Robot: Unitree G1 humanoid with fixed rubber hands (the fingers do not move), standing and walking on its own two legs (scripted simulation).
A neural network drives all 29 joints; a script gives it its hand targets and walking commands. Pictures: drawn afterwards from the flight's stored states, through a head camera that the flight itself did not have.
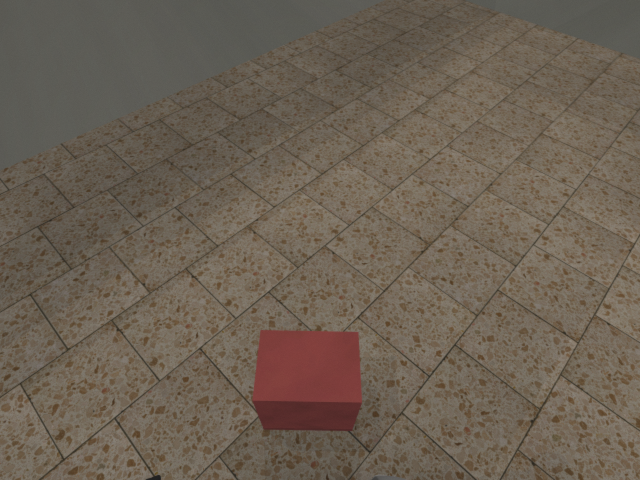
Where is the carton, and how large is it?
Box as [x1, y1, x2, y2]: [252, 330, 361, 430]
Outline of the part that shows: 261,330 252,400 263,428 351,430 361,403 357,332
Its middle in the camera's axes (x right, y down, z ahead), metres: -0.03 +0.38 +1.07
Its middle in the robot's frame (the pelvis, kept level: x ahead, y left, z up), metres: +0.44 +0.02 -0.61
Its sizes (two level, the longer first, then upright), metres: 0.257 0.179 0.281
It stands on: the floor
